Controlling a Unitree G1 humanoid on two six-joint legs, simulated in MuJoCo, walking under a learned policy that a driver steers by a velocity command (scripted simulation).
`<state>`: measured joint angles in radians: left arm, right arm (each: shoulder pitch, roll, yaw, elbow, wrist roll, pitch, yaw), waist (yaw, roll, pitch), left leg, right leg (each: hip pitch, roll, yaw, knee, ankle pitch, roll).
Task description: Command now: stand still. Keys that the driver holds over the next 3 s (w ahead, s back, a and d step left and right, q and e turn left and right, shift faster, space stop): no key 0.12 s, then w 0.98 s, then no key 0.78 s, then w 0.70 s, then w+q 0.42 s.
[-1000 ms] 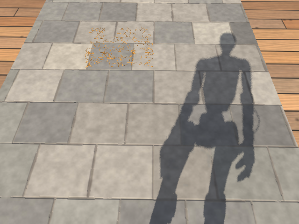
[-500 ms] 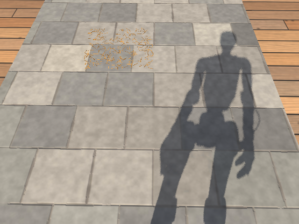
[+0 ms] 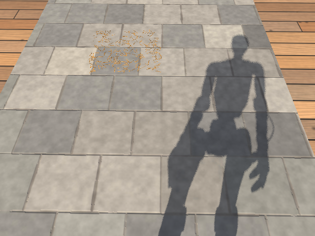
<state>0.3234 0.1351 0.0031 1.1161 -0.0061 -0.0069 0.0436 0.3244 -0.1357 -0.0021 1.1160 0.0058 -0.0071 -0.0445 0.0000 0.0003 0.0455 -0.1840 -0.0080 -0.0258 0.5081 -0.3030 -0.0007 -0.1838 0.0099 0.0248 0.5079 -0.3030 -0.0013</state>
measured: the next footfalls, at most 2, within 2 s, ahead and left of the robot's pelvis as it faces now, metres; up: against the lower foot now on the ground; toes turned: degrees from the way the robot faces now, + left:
right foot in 0.94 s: +0.47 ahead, -0.06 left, +0.00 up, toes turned +0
left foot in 1.40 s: +0.67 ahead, +0.16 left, +0.00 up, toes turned +1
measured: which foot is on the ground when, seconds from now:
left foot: down 0.00-0.92, up 0.94-1.00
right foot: down 0.00-0.50, up 0.52-0.92, down 0.94-1.00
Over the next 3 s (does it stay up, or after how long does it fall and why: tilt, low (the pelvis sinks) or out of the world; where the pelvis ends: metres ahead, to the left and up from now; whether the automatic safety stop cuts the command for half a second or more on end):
stays up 1.03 0.01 0.01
